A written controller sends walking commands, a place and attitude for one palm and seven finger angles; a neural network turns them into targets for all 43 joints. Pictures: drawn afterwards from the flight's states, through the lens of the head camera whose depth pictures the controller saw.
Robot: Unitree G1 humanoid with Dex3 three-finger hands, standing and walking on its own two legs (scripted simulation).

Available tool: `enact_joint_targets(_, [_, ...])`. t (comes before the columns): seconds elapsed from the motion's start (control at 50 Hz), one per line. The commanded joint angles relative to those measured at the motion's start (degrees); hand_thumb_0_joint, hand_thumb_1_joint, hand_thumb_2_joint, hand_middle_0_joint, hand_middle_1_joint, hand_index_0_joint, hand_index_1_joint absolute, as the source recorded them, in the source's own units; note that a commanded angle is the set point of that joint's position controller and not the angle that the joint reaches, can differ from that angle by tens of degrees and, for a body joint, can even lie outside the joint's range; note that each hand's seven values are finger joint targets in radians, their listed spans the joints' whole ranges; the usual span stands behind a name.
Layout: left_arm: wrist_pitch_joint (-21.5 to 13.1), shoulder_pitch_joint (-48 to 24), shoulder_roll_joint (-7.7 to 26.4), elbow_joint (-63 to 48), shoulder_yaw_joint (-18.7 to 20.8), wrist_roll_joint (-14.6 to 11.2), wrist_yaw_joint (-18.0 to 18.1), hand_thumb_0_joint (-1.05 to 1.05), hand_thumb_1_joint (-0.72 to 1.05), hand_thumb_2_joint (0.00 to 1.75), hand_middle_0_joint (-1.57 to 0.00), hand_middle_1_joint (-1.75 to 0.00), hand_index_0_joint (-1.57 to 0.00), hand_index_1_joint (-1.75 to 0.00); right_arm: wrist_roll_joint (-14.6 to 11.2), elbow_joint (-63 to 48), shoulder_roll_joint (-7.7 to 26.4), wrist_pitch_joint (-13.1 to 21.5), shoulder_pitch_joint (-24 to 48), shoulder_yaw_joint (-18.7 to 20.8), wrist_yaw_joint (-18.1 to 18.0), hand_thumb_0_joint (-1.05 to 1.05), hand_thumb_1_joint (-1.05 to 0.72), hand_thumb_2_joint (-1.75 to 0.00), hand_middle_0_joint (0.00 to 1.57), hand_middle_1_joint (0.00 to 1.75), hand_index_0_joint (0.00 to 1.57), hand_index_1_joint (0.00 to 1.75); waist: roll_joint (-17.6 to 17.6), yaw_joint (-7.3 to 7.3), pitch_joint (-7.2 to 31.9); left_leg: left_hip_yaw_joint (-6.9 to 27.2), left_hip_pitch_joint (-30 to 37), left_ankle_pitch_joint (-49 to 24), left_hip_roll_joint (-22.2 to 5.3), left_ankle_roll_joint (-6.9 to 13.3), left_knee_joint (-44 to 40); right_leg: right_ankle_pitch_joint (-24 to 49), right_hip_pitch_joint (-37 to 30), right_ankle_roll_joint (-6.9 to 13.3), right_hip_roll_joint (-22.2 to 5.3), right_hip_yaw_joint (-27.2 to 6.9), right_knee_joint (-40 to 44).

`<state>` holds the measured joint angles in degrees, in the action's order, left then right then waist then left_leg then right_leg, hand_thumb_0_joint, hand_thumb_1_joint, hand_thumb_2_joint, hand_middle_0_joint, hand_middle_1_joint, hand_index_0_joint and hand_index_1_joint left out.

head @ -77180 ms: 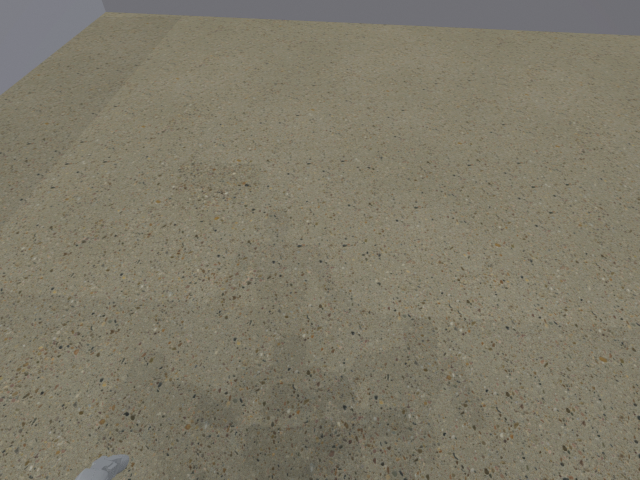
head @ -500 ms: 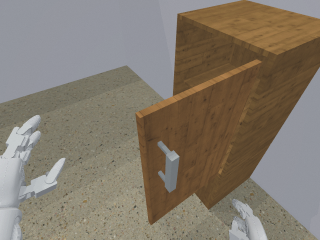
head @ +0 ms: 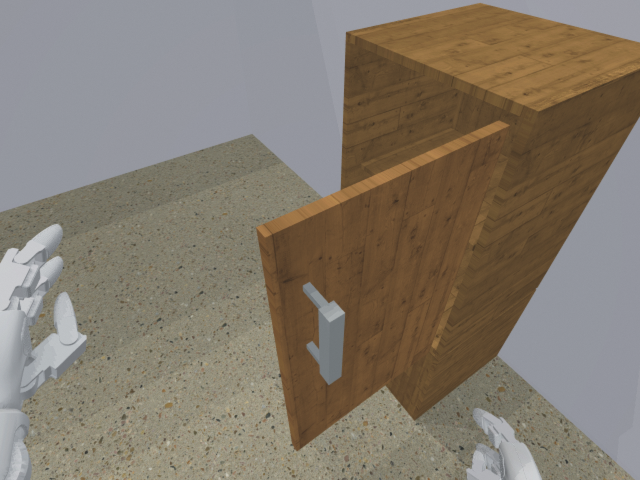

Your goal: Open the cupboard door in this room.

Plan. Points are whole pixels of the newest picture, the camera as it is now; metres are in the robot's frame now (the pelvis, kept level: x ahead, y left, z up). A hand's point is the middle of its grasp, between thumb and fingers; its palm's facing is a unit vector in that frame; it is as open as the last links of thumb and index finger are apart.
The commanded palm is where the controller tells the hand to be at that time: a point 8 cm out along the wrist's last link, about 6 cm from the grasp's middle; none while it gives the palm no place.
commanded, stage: step back with the hand held close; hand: left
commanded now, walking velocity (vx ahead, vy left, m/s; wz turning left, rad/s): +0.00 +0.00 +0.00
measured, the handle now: (321, 334) +0.28 +0.04 +0.06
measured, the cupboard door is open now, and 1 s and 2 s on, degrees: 91 91 91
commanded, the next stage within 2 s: stop stepping back and stand still in 1.58 s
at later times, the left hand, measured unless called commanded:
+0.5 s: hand (90, 367) +0.17 +0.24 +0.15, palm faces +0.34 -0.81 -0.48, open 7.4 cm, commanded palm +0.11 +0.28 +0.17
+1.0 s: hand (25, 413) +0.12 +0.26 +0.16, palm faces +0.45 -0.76 -0.47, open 7.4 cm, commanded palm +0.05 +0.31 +0.17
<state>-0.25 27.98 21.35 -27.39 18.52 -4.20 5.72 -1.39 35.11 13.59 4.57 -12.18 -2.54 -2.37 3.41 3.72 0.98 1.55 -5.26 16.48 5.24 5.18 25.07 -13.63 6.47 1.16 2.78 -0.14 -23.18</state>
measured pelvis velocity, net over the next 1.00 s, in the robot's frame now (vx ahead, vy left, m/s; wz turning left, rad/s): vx -0.09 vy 0.01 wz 0.00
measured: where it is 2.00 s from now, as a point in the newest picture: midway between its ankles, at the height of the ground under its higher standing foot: outside the picture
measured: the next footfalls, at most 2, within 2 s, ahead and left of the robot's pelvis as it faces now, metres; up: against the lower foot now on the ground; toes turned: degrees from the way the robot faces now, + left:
right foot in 1.74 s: -0.34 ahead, -0.02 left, +0.00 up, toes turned -8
left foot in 1.94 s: -0.20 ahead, +0.18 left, +0.00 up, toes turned -1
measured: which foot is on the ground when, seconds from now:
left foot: down 0.00-1.00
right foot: down 0.00-1.00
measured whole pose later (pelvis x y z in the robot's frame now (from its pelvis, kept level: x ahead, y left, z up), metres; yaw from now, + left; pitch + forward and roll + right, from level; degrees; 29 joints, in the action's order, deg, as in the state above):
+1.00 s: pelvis -0.09 +0.01 -0.03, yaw +0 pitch +0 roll -1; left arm -11.4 27.2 23.6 -30.2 25.9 0.9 7.7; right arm -0.3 32.3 12.6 0.3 -13.8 -0.1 -3.9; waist -0.8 -0.6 -0.5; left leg -2.6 -25.1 18.9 4.3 6.2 42.7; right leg -13.7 25.9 0.4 2.4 -0.8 -39.9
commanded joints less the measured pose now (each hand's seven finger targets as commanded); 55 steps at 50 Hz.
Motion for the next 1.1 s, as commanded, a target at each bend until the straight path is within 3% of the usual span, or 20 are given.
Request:
enact_joint_targets(0.0, [-3.84,-4.82,9.77,-10.21,6.43,-0.16,0.82,0.00,0.90,0.90,-0.20,-0.30,-0.20,-0.30,-0.04,-9.26,6.48,3.12,8.49,2.70,-0.25,0.00,-0.90,-0.90,0.20,0.30,0.20,0.30,0.67,-0.02,1.51,5.48,-4.32,-18.31,-7.26,-6.39,-5.17,9.63,-2.86,0.94,-1.21,-0.90,1.16])
enact_joint_targets(0.06, [-3.71,-7.50,10.43,-7.07,7.21,-0.50,0.90,0.00,0.90,0.90,-0.20,-0.30,-0.20,-0.30,-0.30,-8.84,6.34,2.11,8.83,2.76,-0.46,0.00,-0.90,-0.90,0.20,0.30,0.20,0.30,-2.34,-0.59,0.49,4.04,-5.54,-13.98,-6.41,-5.19,-5.10,8.59,-2.46,0.87,-1.44,-1.66,1.94])
enact_joint_targets(0.08, [-7.31,-15.87,18.72,-11.52,15.84,-0.52,1.37,0.00,0.90,0.90,-0.20,-0.30,-0.20,-0.30,-0.79,-10.83,7.52,1.54,8.00,3.52,-0.66,0.00,-0.90,-0.90,0.20,0.30,0.20,0.30,-3.10,-2.81,-1.55,6.25,-11.57,-6.54,-7.77,-2.12,-5.08,10.51,-1.70,0.32,-4.22,-8.14,3.08])
enact_joint_targets(0.1, [-8.92,-16.26,19.45,-8.91,16.30,-0.24,1.39,0.00,0.90,0.90,-0.20,-0.30,-0.20,-0.30,-0.63,-9.63,6.84,1.30,7.63,3.26,-1.13,0.00,-0.90,-0.90,0.20,0.30,0.20,0.30,-1.43,-2.71,-2.11,6.67,-11.72,-4.00,-7.06,-1.82,-4.43,10.12,-0.55,0.92,-5.88,-9.23,3.98])
enact_joint_targets(0.12, [-8.81,-8.32,13.48,-3.52,12.45,-0.78,0.92,0.00,0.90,0.90,-0.20,-0.30,-0.20,-0.30,-0.45,-9.28,6.45,0.91,8.08,3.51,-1.33,0.00,-0.90,-0.90,0.20,0.30,0.20,0.30,-3.71,-2.90,-1.11,6.37,-9.71,-6.00,-6.78,-1.78,-3.13,10.78,0.72,1.10,-6.73,-9.79,4.45])
enact_joint_targets(0.16, [-8.82,-2.99,9.05,-2.52,7.90,-0.59,0.17,0.00,0.90,0.90,-0.20,-0.30,-0.20,-0.30,-0.30,-9.34,7.11,-0.31,8.25,3.88,-0.84,0.00,-0.90,-0.90,0.20,0.30,0.20,0.30,-2.48,-3.34,1.82,5.47,-7.29,-10.52,-7.01,-1.70,-1.59,13.55,1.40,0.53,-7.26,-9.45,3.68])
enact_joint_targets(0.2, [-9.39,-1.35,8.76,-5.14,6.99,-0.22,0.19,0.00,0.90,0.90,-0.20,-0.30,-0.20,-0.30,0.05,-9.34,7.65,-0.91,8.28,4.35,-0.79,0.00,-0.90,-0.90,0.20,0.30,0.20,0.30,-0.32,-3.28,4.38,5.18,-7.88,-13.89,-7.52,-1.76,-1.04,17.37,0.04,0.15,-7.81,-8.57,1.71])
enact_joint_targets(0.3, [-9.97,0.90,14.33,-12.65,11.44,0.35,1.68,0.00,0.90,0.90,-0.20,-0.30,-0.20,-0.30,-0.28,-10.70,7.53,-2.64,8.25,5.43,-1.22,0.00,-0.90,-0.90,0.20,0.30,0.20,0.30,-3.11,-3.34,11.13,5.03,-9.94,-17.86,-8.36,-1.75,1.47,25.94,-3.18,0.02,-9.16,-8.88,-3.09])
enact_joint_targets(0.36, [-10.32,2.07,15.13,-13.29,13.06,0.10,2.40,0.00,0.90,0.90,-0.20,-0.30,-0.20,-0.30,-0.63,-11.65,6.53,-3.63,8.10,5.71,-1.76,0.00,-0.90,-0.90,0.20,0.30,0.20,0.30,-4.93,-3.72,11.22,5.27,-11.65,-15.65,-8.01,-1.91,3.03,25.51,-2.06,0.72,-10.15,-10.39,-3.92])
enact_joint_targets(0.4, [-10.68,2.00,16.68,-14.28,14.71,0.03,2.90,0.00,0.90,0.90,-0.20,-0.30,-0.20,-0.30,-0.60,-11.75,6.84,-3.94,8.19,5.98,-2.15,0.00,-0.90,-0.90,0.20,0.30,0.20,0.30,-2.85,-3.73,10.71,6.11,-13.39,-14.95,-8.31,-1.97,2.92,24.01,-1.86,0.97,-10.22,-10.31,-4.52])
enact_joint_targets(0.5, [-10.67,3.28,14.13,-11.61,13.02,0.74,3.00,0.00,0.90,0.90,-0.20,-0.30,-0.20,-0.30,-0.25,-12.12,7.38,-4.24,8.59,6.00,-2.71,0.00,-0.90,-0.90,0.20,0.30,0.20,0.30,1.55,-3.48,5.36,9.32,-20.82,-8.14,-10.76,-0.24,-2.11,12.47,-0.41,-0.55,-6.43,-8.34,-6.45])
enact_joint_targets(0.68, [-12.06,-2.09,12.33,-11.85,11.40,3.68,2.75,0.00,0.90,0.90,-0.20,-0.30,-0.20,-0.30,0.19,-13.08,8.54,-2.71,6.36,6.14,-2.71,0.00,-0.90,-0.90,0.20,0.30,0.20,0.30,-0.83,-4.00,1.38,13.04,-40.00,21.03,-13.49,3.24,-7.10,-0.31,-5.98,-1.22,-4.35,-9.43,-13.48])
enact_joint_targets(0.8, [-13.40,-5.42,14.44,-14.35,14.32,4.67,3.02,0.00,0.90,0.90,-0.20,-0.30,-0.20,-0.30,1.12,-12.91,8.43,-1.67,5.91,6.20,-3.02,0.00,-0.90,-0.90,0.20,0.30,0.20,0.30,1.02,-3.83,2.09,15.36,-44.52,25.48,-15.50,4.38,-8.90,0.38,-8.62,-1.37,-2.80,-8.38,-19.92])
enact_joint_targets(0.82, [-13.68,-5.35,13.14,-15.00,13.44,4.73,2.86,0.00,0.90,0.90,-0.20,-0.30,-0.20,-0.30,1.18,-12.98,8.09,-1.43,5.72,6.09,-2.91,0.00,-0.90,-0.90,0.20,0.30,0.20,0.30,1.61,-4.03,2.11,15.31,-44.95,25.71,-15.50,4.35,-8.75,1.06,-9.05,-1.35,-2.73,-8.17,-20.46])
enact_joint_targets(0.88, [-14.04,-4.62,12.81,-13.74,13.88,4.85,2.74,0.00,0.90,0.90,-0.20,-0.30,-0.20,-0.30,1.18,-12.72,8.02,-1.27,5.26,6.28,-2.46,0.00,-0.90,-0.90,0.20,0.30,0.20,0.30,-0.60,-4.19,1.56,13.44,-46.29,25.17,-14.06,4.03,-4.50,1.29,-8.07,-0.31,-4.42,-11.55,-19.04])
enact_joint_targets(0.9, [-14.17,-4.69,13.03,-13.55,14.11,5.03,2.81,0.00,0.90,0.90,-0.20,-0.30,-0.20,-0.30,1.34,-12.43,8.45,-1.27,5.17,6.44,-2.38,0.00,-0.90,-0.90,0.20,0.30,0.20,0.30,0.11,-4.21,1.45,12.17,-46.04,24.85,-13.06,3.52,-2.41,1.13,-6.94,0.31,-5.63,-13.12,-17.84])
enact_joint_targets(0.98, [-14.39,-2.60,13.22,-12.62,13.73,3.82,3.20,0.00,0.90,0.90,-0.20,-0.30,-0.20,-0.30,1.26,-11.98,7.40,-1.54,4.07,6.61,-1.26,0.00,-0.90,-0.90,0.20,0.30,0.20,0.30,-9.43,-4.78,1.54,7.82,-34.84,17.50,-7.92,-0.39,11.54,-7.09,7.24,4.49,-14.26,-23.49,-3.12])
enact_joint_targets(1.0, [-14.81,-1.82,14.02,-12.95,14.42,3.20,3.53,0.00,0.90,0.90,-0.20,-0.30,-0.20,-0.30,1.31,-11.38,7.07,-1.60,4.12,6.74,-1.00,0.00,-0.90,-0.90,0.20,0.30,0.20,0.30,-10.52,-4.84,2.55,6.59,-29.98,13.61,-6.95,-1.70,14.75,-6.86,10.87,6.08,-16.70,-24.16,-0.08])
enact_joint_targets(1.04, [-15.41,0.32,14.15,-14.12,14.21,2.34,3.88,0.00,0.90,0.90,-0.20,-0.30,-0.20,-0.30,1.02,-11.24,6.18,-1.94,4.26,6.20,-0.50,0.00,-0.90,-0.90,0.20,0.30,0.20,0.30,-11.78,-5.10,5.26,5.17,-23.15,8.68,-6.76,-2.78,16.74,-2.61,13.29,6.77,-18.11,-20.90,0.50])
enact_joint_targets(1.08, [-16.00,2.42,15.55,-16.21,15.67,2.28,4.11,0.00,0.90,0.90,-0.20,-0.30,-0.20,-0.30,0.61,-11.24,6.14,-1.92,4.76,6.11,-0.69,0.00,-0.90,-0.90,0.20,0.30,0.20,0.30,-8.56,-5.10,7.01,5.71,-20.03,6.42,-8.11,-2.13,10.34,2.07,13.67,4.79,-15.49,-16.08,-3.95])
